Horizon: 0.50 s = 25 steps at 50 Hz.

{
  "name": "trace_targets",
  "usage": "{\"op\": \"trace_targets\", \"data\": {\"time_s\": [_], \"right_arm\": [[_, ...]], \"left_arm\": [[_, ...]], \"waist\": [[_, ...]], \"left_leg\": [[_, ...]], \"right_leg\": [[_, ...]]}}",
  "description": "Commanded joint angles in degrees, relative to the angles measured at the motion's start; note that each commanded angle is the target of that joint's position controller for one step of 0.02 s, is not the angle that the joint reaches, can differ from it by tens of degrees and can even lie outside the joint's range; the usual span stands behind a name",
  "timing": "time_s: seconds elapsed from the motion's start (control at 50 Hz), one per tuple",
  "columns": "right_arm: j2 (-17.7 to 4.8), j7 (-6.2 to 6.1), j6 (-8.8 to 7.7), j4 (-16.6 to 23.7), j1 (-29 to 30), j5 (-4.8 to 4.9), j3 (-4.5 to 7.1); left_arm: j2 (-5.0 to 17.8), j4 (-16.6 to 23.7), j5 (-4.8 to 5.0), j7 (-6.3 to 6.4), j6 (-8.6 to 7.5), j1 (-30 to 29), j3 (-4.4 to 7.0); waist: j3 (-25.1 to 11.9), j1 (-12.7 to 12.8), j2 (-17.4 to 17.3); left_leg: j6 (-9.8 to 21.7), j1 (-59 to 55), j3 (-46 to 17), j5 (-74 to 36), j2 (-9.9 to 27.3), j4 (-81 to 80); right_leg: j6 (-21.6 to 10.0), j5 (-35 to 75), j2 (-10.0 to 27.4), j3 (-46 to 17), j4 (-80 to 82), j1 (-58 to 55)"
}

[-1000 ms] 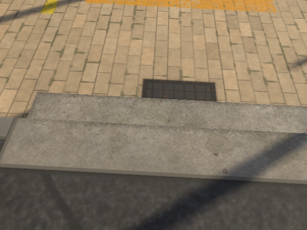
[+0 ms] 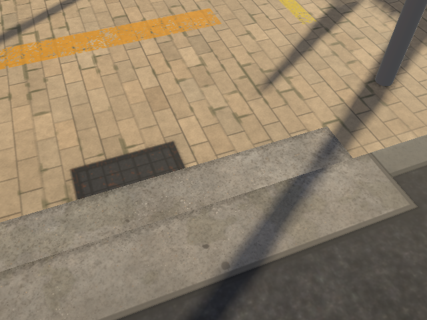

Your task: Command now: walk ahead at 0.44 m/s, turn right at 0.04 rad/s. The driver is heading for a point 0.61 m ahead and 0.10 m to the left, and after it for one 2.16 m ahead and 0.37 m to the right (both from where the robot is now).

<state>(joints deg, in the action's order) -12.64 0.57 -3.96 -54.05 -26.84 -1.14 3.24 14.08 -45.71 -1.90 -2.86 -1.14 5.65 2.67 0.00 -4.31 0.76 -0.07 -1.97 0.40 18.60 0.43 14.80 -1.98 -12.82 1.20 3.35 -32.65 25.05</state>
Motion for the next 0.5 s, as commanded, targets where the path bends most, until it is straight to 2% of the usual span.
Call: {"op": "trace_targets", "data": {"time_s": [0.02, 0.04, 0.06, 0.08, 0.1, 0.12, 0.16, 0.2, 0.26, 0.32, 0.38, 0.44, 0.46, 0.5], "right_arm": [[-9.4, -0.08, -0.2, 1.9, 1.1, 0.54, 1.82], [-7.5, 0.0, -0.23, 3.4, 2.8, 0.76, 1.08], [-1.1, 0.28, -0.41, 6.1, 0.5, 1.52, -0.46], [-7.5, -0.21, 0.12, 5.3, 3.0, -0.06, 1.19], [-7.4, 0.35, 0.04, 5.8, 5.4, -0.02, 1.38], [-6.3, 0.95, -0.21, 5.6, 6.4, 0.2, 1.03], [-5.2, 1.5, 0.72, 4.4, 5.3, -0.83, 0.84], [-4.7, 1.95, 1.53, 4.1, 5.6, -1.12, 0.78], [-4.3, 2.21, 2.02, 5.8, 11.8, -1.29, 0.66], [-3.7, 2.32, 2.11, 7.5, 17.8, -0.72, 0.15], [-2.6, 2.5, 1.93, 9.2, 22.9, -0.34, -0.61], [-2.7, 2.48, 1.78, 10.8, 26.7, -0.71, -1.0], [-2.6, 2.4, 1.74, 11.1, 27.0, -0.72, -1.01], [-3.5, 1.98, 1.68, 10.7, 24.5, -0.78, -0.61]], "left_arm": [[5.2, 0.5, -0.3, 1.36, -2.18, 8.0, 1.71], [9.1, -1.6, -1.39, 2.24, -2.92, 17.9, 2.81], [16.5, -2.7, -1.57, 2.77, -3.0, 24.0, 4.3], [14.0, -3.0, 0.13, 2.74, -2.55, 21.9, 3.81], [10.5, -1.9, 0.39, 2.45, -2.44, 15.4, 2.68], [7.2, -1.3, 0.44, 2.12, -2.69, 11.4, 1.8], [4.6, -1.6, 0.85, 2.34, -3.39, 9.5, 0.9], [4.8, -2.9, 1.15, 2.55, -4.17, 11.7, 0.87], [5.4, -5.0, 1.62, 2.65, -4.6, 15.3, 0.96], [4.8, -6.2, 1.18, 2.71, -4.67, 17.3, 0.66], [4.7, -7.3, 0.9, 3.0, -5.05, 18.7, 0.4], [4.8, -8.5, 0.85, 3.68, -5.1, 20.2, 0.16], [5.0, -8.9, 0.76, 3.95, -4.97, 20.5, 0.12], [6.5, -9.2, 0.54, 4.51, -4.73, 19.9, 0.28]], "waist": [[-0.2, 7.6, -4.9], [-7.4, 12.0, 1.6], [-12.4, 11.6, 17.1], [-9.1, 11.2, 9.0], [-2.1, 8.0, 5.3], [0.9, 6.4, 3.7], [2.5, 3.8, 5.1], [2.1, 3.2, 4.2], [4.0, 3.6, 2.9], [5.3, 4.6, 2.6], [6.3, 5.7, 2.7], [7.2, 6.5, 2.1], [6.9, 6.3, 2.1], [4.4, 4.7, 3.4]], "left_leg": [[8.1, 10.8, -4.1, -29.3, 10.2, 10.9], [6.1, 18.8, -0.1, -22.0, 6.6, 26.1], [3.6, 37.4, 4.6, 8.2, -2.4, 45.1], [4.8, 41.4, -2.3, 10.9, -1.1, 52.5], [5.7, 42.4, -3.6, 5.4, 2.4, 53.5], [5.6, 40.4, -3.2, 0.9, 4.0, 51.1], [4.3, 36.4, -1.9, -2.7, 5.8, 47.5], [3.1, 36.3, -0.6, -4.7, 5.6, 47.1], [1.5, 41.7, 0.6, -8.9, 6.4, 44.0], [1.1, 43.8, 0.7, -13.7, 5.5, 37.7], [2.2, 41.1, 1.3, -18.7, 3.4, 29.5], [4.3, 39.1, 3.9, -19.5, 2.1, 22.9], [5.3, 37.8, 4.9, -18.3, 1.3, 21.4], [7.6, 32.6, 7.4, -13.5, -1.8, 20.2]], "right_leg": [[-2.9, 1.7, -3.5, 1.8, 7.8, -19.5], [-5.4, -6.6, 5.9, -9.1, 10.7, -32.7], [-11.1, -17.4, 22.2, -35.6, 18.1, -44.7], [-12.3, -19.9, 22.3, -41.1, 20.9, -37.8], [-11.2, -18.7, 19.3, -32.5, 20.6, -31.3], [-9.9, -12.2, 16.2, -26.3, 22.3, -25.3], [-7.8, -2.0, 11.4, -17.7, 24.5, -20.2], [-8.6, 7.5, 10.4, -14.3, 25.0, -20.3], [-9.9, 14.2, 10.2, -11.2, 26.4, -21.8], [-9.1, 19.9, 9.4, -6.0, 26.6, -22.9], [-7.7, 24.6, 9.5, -1.4, 26.7, -23.2], [-6.8, 30.3, 10.8, 1.3, 25.7, -27.1], [-6.5, 34.8, 11.3, 2.2, 24.2, -29.0], [-5.4, 52.6, 11.8, 4.3, 17.0, -32.5]]}}
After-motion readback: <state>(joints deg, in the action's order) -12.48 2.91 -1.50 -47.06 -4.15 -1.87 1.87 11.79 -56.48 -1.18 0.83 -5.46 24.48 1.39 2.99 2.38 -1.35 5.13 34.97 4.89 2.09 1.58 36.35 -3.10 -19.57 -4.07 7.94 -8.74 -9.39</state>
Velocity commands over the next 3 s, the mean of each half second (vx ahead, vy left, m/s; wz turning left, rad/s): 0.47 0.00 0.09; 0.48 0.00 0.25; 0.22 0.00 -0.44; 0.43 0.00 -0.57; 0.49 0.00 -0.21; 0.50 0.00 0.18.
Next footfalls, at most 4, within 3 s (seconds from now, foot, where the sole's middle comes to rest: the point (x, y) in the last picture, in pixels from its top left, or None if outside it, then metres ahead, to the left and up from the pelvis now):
0.04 right None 0.13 -0.11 -0.78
0.58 left None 0.44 0.07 -0.78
1.10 right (208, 246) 0.75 -0.01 -0.78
1.70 left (159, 246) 0.76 0.16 -0.78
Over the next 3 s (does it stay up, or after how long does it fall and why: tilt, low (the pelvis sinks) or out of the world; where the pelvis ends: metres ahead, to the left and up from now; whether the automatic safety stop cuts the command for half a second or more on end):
stays up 1.26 -0.27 -0.14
